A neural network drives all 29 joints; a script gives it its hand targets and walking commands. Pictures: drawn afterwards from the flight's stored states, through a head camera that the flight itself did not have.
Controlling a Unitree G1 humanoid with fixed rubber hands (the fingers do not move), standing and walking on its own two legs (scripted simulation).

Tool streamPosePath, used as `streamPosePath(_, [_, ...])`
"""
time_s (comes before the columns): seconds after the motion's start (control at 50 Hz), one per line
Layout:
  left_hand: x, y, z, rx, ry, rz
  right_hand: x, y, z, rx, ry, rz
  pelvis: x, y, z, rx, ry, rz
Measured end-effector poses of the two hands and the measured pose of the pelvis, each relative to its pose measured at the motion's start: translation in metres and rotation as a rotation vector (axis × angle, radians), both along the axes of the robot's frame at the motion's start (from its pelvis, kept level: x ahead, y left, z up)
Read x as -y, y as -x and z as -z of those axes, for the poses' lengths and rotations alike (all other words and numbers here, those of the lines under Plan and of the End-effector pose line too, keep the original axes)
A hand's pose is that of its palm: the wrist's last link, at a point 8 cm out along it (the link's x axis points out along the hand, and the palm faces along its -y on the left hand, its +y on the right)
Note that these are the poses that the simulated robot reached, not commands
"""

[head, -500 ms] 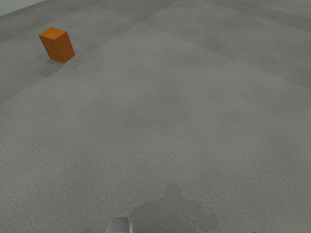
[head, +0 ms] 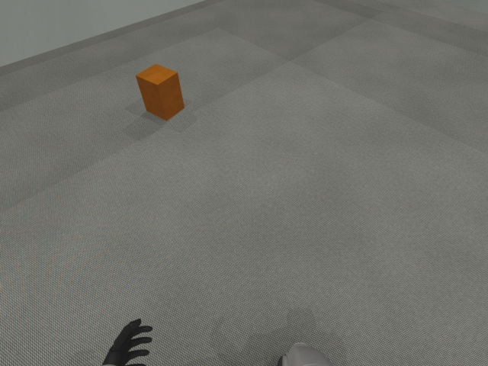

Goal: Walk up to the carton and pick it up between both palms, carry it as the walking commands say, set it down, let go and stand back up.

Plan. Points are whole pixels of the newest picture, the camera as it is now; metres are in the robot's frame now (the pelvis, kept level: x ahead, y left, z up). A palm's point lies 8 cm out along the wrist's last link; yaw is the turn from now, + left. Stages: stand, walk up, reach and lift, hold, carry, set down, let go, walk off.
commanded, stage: walk up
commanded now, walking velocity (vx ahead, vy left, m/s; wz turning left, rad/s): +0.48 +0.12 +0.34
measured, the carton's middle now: (161, 92) +1.84 +0.38 -0.64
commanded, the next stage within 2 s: none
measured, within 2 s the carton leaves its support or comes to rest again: neither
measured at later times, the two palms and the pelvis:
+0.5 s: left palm out of the picture +0.09 +0.27 -0.14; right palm (288, 218) +0.45 -0.13 -0.13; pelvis +0.26 +0.07 -0.02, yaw +6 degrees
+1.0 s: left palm (91, 172) +0.65 +0.37 -0.12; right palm (272, 237) +0.39 -0.09 -0.12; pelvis +0.50 +0.13 +0.00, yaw +8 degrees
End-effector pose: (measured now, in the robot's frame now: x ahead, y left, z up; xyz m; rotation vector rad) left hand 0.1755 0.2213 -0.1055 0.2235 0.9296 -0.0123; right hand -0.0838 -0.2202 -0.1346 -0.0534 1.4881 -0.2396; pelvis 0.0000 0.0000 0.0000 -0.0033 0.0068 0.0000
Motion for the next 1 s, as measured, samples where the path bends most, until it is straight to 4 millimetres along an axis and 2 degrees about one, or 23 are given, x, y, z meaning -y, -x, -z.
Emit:
streamPosePath(0.06, [0.005,-0.041,0.006,0.049,-0.025,-0.044,0.015,-0.031,0.016,-0.045,-0.019,-0.02,0.014,-0.041,0.015,-0.001,-0.019,-0.032])
streamPosePath(0.1, [0.003,-0.047,0.008,0.052,-0.035,-0.102,0.028,-0.064,0.022,-0.061,-0.016,-0.06,0.018,-0.062,0.018,0.009,0.002,-0.061])
streamPosePath(0.16, [-0.006,-0.025,0.011,-0.04,-0.057,-0.186,0.046,-0.141,0.016,0.016,0.015,-0.13,0.019,-0.092,0.009,0.019,-0.003,-0.09])
streamPosePath(0.22, [-0.018,0.016,0.014,-0.2,-0.076,-0.28,0.054,-0.23,0.006,0.146,0.038,-0.2,0.014,-0.119,0.0,0.026,-0.015,-0.099])
streamPosePath(0.26, [-0.021,0.045,0.015,-0.312,-0.075,-0.335,0.051,-0.286,-0.001,0.225,0.043,-0.24,0.007,-0.138,-0.004,0.027,-0.016,-0.096])
streamPosePath(0.32, [-0.023,0.081,0.015,-0.464,-0.058,-0.405,0.032,-0.361,-0.012,0.312,0.034,-0.295,-0.005,-0.166,-0.007,0.021,-0.016,-0.097])
streamPosePath(0.38, [-0.024,0.101,0.015,-0.58,-0.022,-0.466,-0.001,-0.425,-0.019,0.362,0.011,-0.368,-0.022,-0.194,-0.006,0.01,-0.011,-0.11])
streamPosePath(0.44, [-0.031,0.102,0.021,-0.659,0.023,-0.518,-0.044,-0.482,-0.018,0.383,-0.008,-0.449,-0.045,-0.224,0.0,-0.005,0.002,-0.116])
streamPosePath(0.5, [-0.048,0.084,0.036,-0.707,0.064,-0.538,-0.086,-0.532,-0.01,0.424,-0.004,-0.487,-0.075,-0.258,0.016,-0.022,0.021,-0.112])
streamPosePath(0.54, [-0.066,0.057,0.046,-0.701,0.081,-0.526,-0.107,-0.55,-0.006,0.446,0.008,-0.485,-0.09,-0.274,0.02,-0.023,0.019,-0.125])
streamPosePath(0.58, [-0.087,0.013,0.049,-0.635,0.077,-0.494,-0.121,-0.552,-0.009,0.432,0.01,-0.46,-0.1,-0.29,0.014,-0.018,0.027,-0.118])
streamPosePath(0.66, [-0.13,-0.101,0.046,-0.438,0.052,-0.388,-0.129,-0.533,-0.017,0.371,0.027,-0.343,-0.118,-0.327,0.0,-0.001,0.029,-0.118])
streamPosePath(0.76, [-0.166,-0.245,0.025,-0.192,0.025,-0.297,-0.114,-0.5,-0.021,0.231,0.082,-0.235,-0.135,-0.373,-0.009,0.025,0.028,-0.145])
streamPosePath(0.82, [-0.174,-0.317,0.011,-0.092,0.025,-0.267,-0.113,-0.48,-0.021,0.127,0.084,-0.194,-0.141,-0.403,-0.011,0.032,0.023,-0.143])
streamPosePath(0.9, [-0.171,-0.394,0.003,-0.029,0.042,-0.228,-0.122,-0.466,-0.022,0.012,0.063,-0.139,-0.14,-0.444,-0.011,0.031,0.025,-0.149])
streamPosePath(0.94, [-0.164,-0.426,0.004,-0.023,0.053,-0.207,-0.128,-0.466,-0.023,-0.039,0.049,-0.113,-0.138,-0.466,-0.009,0.027,0.028,-0.147])
streamPosePath(1.0, [-0.148,-0.472,0.011,-0.033,0.071,-0.175,-0.135,-0.478,-0.02,-0.105,0.027,-0.073,-0.134,-0.503,-0.004,0.011,0.026,-0.132])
